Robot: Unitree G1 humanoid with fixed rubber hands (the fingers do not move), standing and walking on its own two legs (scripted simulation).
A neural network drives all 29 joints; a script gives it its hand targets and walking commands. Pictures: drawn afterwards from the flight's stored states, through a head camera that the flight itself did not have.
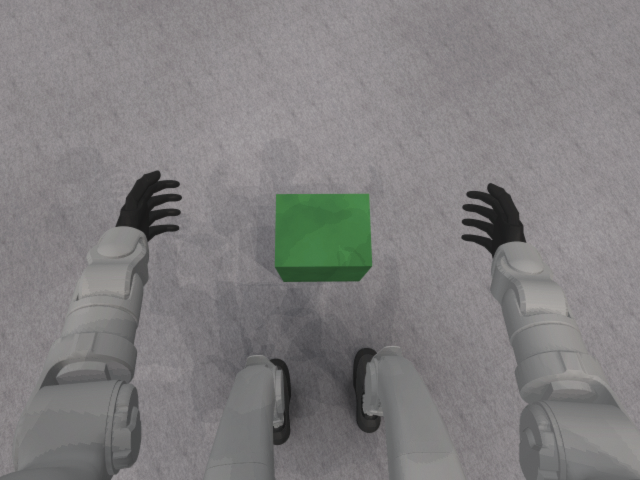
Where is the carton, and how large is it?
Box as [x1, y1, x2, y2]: [275, 194, 371, 281]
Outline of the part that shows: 276,194 275,267 283,281 359,280 371,266 368,194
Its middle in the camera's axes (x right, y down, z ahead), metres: +0.00 +0.01 +0.98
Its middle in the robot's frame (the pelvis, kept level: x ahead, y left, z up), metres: +0.49 -0.02 -0.56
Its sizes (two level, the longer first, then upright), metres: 0.213 0.168 0.251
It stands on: the floor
